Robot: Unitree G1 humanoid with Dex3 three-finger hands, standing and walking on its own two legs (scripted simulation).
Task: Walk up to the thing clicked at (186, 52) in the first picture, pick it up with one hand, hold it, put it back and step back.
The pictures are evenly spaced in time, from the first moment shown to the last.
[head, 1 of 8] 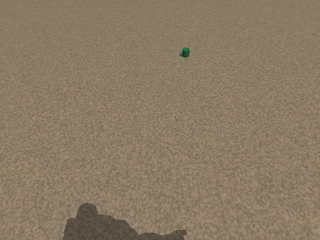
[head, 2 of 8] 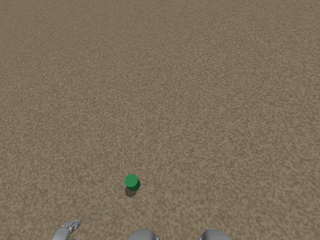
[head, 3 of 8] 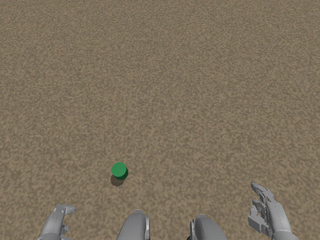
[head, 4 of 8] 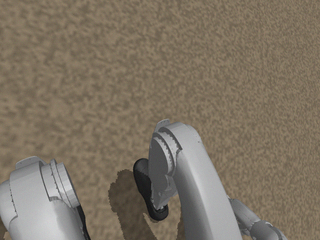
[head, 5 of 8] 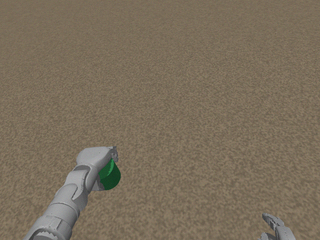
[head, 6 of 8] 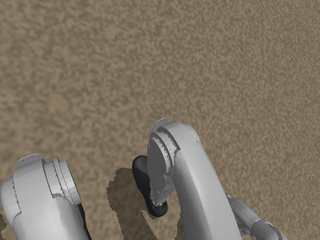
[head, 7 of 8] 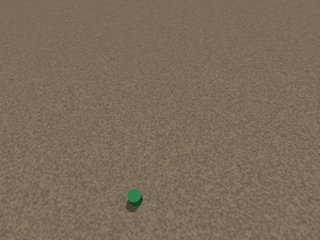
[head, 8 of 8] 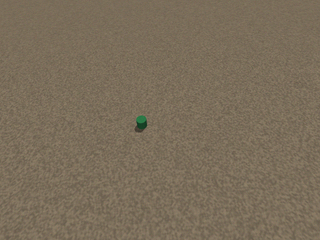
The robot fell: no
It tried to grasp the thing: yes
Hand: left
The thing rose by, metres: 0.68
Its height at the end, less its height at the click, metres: +0.00
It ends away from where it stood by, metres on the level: 0.01
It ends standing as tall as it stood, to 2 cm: yes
